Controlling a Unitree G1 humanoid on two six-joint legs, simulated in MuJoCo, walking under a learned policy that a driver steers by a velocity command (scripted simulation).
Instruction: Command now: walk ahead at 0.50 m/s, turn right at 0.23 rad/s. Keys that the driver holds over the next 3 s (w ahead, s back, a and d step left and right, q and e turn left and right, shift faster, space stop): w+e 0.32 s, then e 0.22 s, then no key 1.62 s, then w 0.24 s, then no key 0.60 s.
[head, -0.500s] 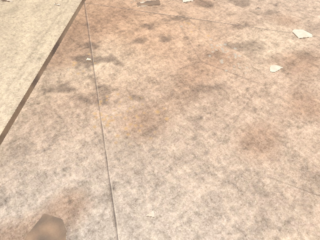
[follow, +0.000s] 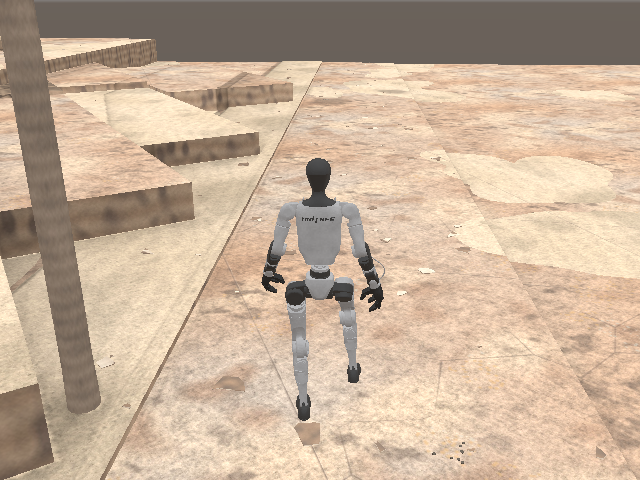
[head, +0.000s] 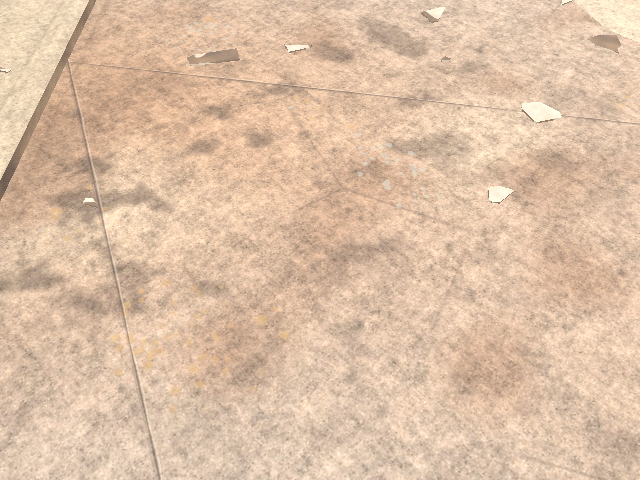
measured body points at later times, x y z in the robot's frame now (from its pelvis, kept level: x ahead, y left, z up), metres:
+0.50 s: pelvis +0.27 -0.07 +0.00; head +0.32 -0.09 +0.44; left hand +0.42 +0.19 -0.11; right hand +0.39 -0.38 -0.10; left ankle +0.46 +0.07 -0.69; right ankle +0.26 -0.14 -0.75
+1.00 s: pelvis +0.41 -0.07 -0.02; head +0.42 -0.08 +0.43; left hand +0.60 +0.14 -0.14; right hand +0.43 -0.36 -0.14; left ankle +0.52 +0.00 -0.75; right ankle +0.34 -0.20 -0.75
